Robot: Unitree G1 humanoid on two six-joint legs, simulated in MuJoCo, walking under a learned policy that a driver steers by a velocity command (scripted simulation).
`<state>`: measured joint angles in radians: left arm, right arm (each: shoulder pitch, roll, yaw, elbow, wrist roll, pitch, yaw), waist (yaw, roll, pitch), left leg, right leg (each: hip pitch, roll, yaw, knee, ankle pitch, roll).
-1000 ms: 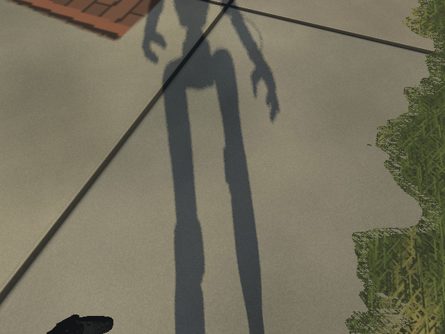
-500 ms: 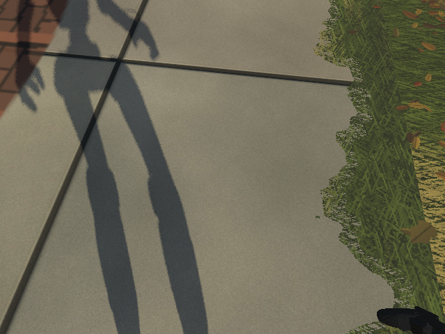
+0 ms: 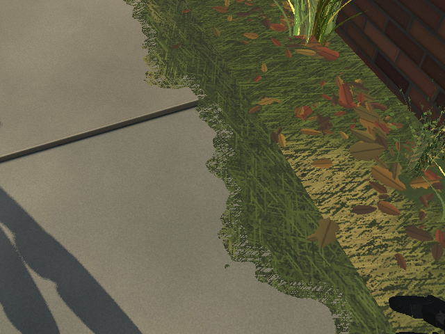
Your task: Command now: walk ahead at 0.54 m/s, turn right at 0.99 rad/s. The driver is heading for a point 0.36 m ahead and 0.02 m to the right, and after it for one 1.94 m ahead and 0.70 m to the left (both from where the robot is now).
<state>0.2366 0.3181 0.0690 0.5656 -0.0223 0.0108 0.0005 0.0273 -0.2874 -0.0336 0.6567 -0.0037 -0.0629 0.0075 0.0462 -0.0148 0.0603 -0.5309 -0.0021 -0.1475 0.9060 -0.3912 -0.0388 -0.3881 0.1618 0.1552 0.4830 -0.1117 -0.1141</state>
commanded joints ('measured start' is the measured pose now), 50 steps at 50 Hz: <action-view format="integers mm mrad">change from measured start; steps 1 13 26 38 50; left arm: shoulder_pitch -64 -110 -298 105 36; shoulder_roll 193 119 60 32 220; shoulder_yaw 63 23 -40 -22 27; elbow -95 -105 -102 140 173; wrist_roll -7 71 59 42 68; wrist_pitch -12 -1 -46 -115 -72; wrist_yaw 26 -83 -90 -2 30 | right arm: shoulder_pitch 17 206 467 228 563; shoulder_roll -89 -183 -223 -31 -198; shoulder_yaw -35 -49 -59 -25 -66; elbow -47 -24 162 66 128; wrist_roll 11 -29 -17 -20 -11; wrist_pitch -21 7 -14 55 52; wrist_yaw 8 -22 9 66 47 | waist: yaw -37 -67 -108 -45 -363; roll -59 143 189 -91 -61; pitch -153 -78 37 39 -255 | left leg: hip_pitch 139 483 430 -309 622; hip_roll -43 280 243 141 -116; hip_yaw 40 -182 62 97 261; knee -184 -721 -744 348 -201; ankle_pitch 89 -223 549 210 193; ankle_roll -8 110 185 100 289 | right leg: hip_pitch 4 -509 -56 324 286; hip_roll -204 -152 -128 -424 -396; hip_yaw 360 -68 -238 -87 -391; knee -216 770 126 -355 518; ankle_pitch -415 -141 -187 -82 1082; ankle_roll -151 102 63 21 70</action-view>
